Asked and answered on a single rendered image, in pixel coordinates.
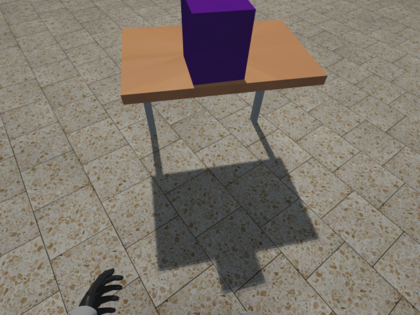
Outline robot left hand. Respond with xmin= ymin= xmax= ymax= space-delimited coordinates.
xmin=79 ymin=268 xmax=123 ymax=315

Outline table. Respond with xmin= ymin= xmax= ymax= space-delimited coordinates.
xmin=121 ymin=20 xmax=327 ymax=135

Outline carton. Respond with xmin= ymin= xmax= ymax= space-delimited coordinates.
xmin=180 ymin=0 xmax=256 ymax=85

